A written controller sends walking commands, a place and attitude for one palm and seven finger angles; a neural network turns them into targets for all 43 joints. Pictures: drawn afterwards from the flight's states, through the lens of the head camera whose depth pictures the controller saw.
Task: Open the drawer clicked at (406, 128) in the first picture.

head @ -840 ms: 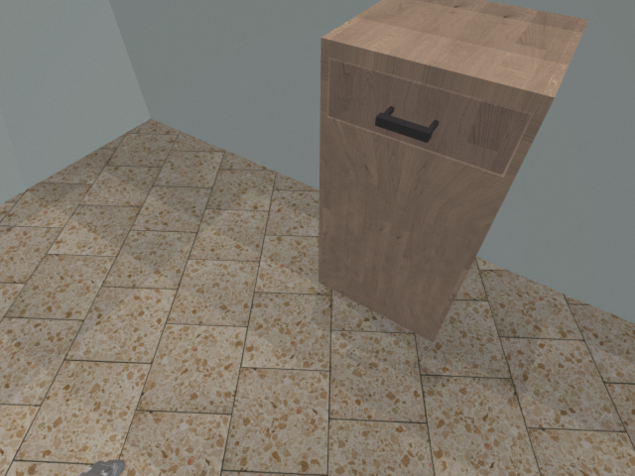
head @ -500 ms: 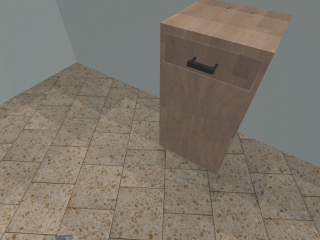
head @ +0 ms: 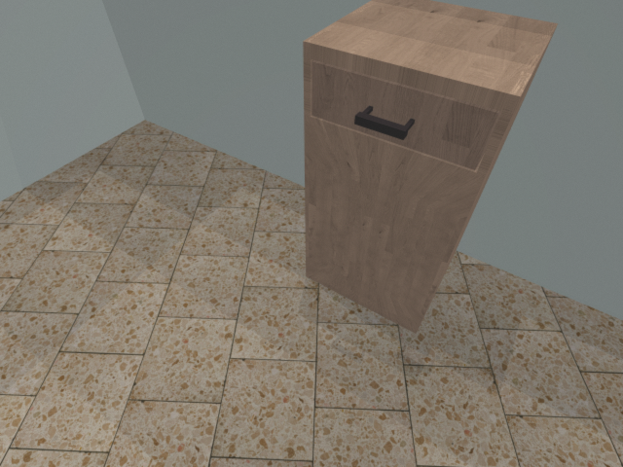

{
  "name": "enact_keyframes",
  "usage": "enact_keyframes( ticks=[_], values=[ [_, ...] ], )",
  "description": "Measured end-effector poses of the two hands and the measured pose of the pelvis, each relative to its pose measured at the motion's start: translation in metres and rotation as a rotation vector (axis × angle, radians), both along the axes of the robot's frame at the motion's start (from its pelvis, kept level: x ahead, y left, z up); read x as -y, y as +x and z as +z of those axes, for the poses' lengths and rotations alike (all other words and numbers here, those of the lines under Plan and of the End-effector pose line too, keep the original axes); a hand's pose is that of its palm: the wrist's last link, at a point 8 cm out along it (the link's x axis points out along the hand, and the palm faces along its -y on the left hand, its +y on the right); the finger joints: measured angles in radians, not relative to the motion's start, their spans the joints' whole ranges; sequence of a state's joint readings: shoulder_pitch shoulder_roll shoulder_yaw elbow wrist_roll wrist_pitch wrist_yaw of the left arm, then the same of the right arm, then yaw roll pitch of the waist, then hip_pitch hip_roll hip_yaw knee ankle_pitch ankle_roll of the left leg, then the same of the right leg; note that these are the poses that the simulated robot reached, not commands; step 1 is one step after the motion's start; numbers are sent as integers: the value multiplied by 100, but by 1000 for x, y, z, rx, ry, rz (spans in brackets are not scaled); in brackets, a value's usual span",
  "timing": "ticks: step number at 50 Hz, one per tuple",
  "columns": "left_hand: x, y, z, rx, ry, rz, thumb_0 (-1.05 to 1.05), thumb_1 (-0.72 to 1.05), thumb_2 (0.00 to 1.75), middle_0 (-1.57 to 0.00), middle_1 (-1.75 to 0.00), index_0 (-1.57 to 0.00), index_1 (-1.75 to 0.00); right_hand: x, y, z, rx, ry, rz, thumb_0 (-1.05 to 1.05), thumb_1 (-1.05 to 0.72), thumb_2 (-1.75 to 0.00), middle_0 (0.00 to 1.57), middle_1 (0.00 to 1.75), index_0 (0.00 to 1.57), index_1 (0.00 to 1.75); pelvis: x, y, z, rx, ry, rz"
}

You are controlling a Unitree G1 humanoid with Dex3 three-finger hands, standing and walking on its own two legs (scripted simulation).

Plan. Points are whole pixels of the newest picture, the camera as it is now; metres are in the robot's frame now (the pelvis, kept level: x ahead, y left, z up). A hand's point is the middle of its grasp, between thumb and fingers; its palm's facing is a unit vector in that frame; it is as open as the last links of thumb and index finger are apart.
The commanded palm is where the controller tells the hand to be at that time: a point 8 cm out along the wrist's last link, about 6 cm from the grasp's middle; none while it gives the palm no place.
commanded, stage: stand and wait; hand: left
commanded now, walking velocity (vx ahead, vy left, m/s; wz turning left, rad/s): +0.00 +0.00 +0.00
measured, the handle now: (385, 120) +0.81 -0.12 +0.03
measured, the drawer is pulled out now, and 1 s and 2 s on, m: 0.00 0.00 0.00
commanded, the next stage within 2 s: look at it before walking up in 0.02 s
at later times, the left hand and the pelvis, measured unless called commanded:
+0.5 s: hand out of the picture +0.08 +0.25 -0.15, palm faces -0.03 -0.94 -0.34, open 7.4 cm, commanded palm none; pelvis +0.00 +0.00 +0.00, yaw +0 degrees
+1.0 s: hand out of the picture +0.07 +0.22 -0.18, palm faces -0.12 -0.95 -0.29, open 7.4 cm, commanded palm none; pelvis -0.01 +0.00 -0.01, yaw -8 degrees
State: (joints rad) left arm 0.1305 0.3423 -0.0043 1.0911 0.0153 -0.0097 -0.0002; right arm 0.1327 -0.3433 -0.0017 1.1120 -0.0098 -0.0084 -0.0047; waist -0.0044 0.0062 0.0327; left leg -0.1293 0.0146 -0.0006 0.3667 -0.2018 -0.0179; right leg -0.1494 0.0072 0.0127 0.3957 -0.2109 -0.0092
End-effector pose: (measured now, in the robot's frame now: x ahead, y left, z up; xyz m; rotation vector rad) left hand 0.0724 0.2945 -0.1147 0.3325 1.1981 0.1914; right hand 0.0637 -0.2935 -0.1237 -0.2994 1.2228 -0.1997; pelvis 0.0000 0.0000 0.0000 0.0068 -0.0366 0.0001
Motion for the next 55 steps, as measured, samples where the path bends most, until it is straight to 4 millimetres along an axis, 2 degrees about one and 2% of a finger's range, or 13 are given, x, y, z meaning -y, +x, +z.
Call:
enact_keyframes(
  ticks=[42,46,50,55],
  values=[
    [2,0,-5,-24,-7,-4,0,90,89,-20,-30,-20,-30,-6,10,2,32,-4,-19,0,-90,-89,20,30,21,30,-3,1,-1,-10,-3,-37],
    [12,-2,-15,-58,-29,-32,0,90,89,-20,-30,-20,-30,-17,-1,-5,52,20,-69,0,-90,-89,20,30,20,30,-4,-3,-6,-17,3,-81],
    [28,-3,-26,-84,-57,-68,0,90,89,-20,-30,-20,-30,-27,-21,-18,49,59,-124,0,-90,-89,20,30,20,30,-1,-9,-14,-18,24,-131],
    [57,-1,-33,-75,-73,-106,0,90,89,-20,-30,-20,-30,-25,-49,-43,19,113,-188,0,-90,-89,20,30,21,30,12,-13,-26,-10,26,-188]
  ],
)
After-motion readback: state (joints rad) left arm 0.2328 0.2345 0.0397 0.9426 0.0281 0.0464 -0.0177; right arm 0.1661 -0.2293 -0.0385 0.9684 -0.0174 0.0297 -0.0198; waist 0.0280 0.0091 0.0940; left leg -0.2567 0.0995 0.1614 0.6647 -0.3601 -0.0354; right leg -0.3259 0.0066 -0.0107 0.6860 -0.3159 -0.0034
